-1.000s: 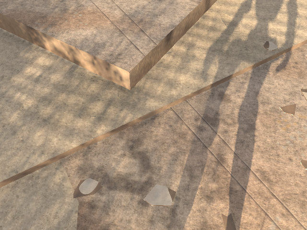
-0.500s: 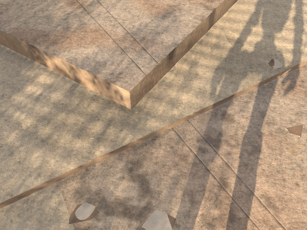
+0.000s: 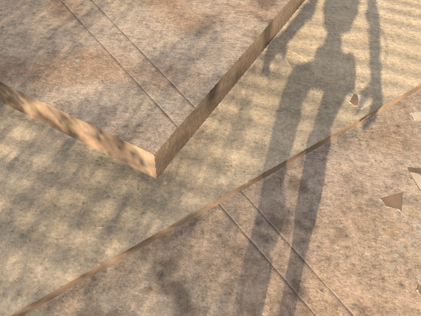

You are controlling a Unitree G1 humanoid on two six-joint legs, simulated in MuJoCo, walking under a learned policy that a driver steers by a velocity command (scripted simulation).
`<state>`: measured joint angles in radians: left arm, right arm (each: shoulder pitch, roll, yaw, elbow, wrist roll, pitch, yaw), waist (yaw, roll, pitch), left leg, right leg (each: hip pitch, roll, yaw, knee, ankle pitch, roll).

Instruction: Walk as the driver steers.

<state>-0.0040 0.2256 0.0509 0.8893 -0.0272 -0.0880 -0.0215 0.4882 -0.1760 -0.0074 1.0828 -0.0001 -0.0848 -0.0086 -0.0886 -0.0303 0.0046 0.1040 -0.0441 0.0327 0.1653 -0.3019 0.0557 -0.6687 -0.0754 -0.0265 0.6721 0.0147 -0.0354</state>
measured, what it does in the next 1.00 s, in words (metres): walks ahead, turning right: right foot, then left foot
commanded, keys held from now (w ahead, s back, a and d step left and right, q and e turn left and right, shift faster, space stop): w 0.02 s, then w+e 0.98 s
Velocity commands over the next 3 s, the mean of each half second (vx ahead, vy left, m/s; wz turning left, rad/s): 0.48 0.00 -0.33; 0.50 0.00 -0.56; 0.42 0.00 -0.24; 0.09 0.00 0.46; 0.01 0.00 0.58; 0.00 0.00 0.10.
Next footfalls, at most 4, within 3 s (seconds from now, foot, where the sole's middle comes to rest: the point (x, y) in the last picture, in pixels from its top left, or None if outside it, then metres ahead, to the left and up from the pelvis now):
0.14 right None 0.28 -0.12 -0.78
0.64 left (182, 295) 0.56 0.05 -0.78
1.16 right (289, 253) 0.68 -0.33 -0.78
1.60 left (262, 174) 1.00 -0.28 -0.74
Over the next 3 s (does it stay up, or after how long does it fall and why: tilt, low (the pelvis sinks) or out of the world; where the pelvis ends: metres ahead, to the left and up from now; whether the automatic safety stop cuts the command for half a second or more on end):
stays up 0.80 -0.31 -0.01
